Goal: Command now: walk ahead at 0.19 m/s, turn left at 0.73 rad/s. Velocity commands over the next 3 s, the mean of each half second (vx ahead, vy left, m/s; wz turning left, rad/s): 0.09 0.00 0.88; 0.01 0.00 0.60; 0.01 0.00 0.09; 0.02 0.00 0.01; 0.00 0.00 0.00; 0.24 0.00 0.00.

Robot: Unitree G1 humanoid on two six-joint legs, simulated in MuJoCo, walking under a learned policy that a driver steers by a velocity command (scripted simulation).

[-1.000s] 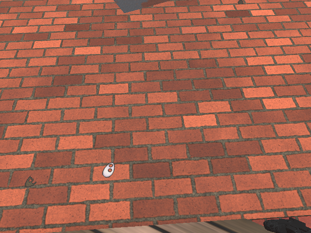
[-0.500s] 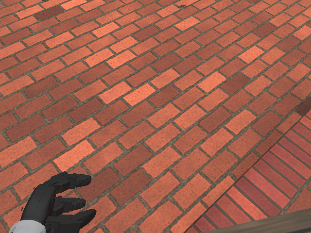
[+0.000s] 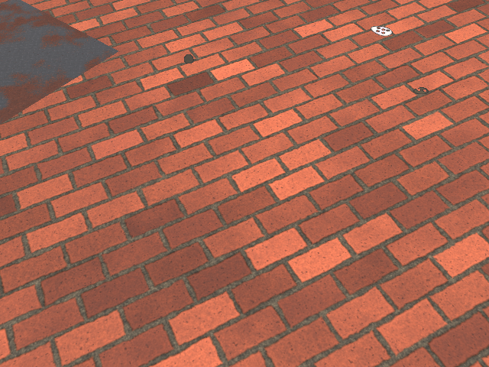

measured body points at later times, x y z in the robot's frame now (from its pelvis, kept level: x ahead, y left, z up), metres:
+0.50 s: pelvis +0.18 -0.05 -0.05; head +0.21 -0.04 +0.40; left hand +0.21 +0.26 -0.14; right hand +0.47 -0.24 -0.13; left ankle +0.12 +0.05 -0.70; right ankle +0.32 -0.14 -0.78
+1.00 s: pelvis +0.18 -0.02 -0.05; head +0.19 +0.01 +0.40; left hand +0.08 +0.27 -0.16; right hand +0.49 -0.08 -0.13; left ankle +0.11 +0.06 -0.78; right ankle +0.30 -0.12 -0.75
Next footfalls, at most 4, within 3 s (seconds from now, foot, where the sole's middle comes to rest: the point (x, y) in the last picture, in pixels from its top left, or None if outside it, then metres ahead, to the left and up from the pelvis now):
0.02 left None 0.19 0.06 -0.82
0.38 right None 0.35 -0.12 -0.82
0.72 left None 0.14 0.08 -0.82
1.06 right None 0.32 -0.08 -0.82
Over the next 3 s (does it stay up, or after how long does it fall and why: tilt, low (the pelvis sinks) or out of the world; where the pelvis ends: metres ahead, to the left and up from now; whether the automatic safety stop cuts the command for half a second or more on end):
stays up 0.24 0.01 -0.04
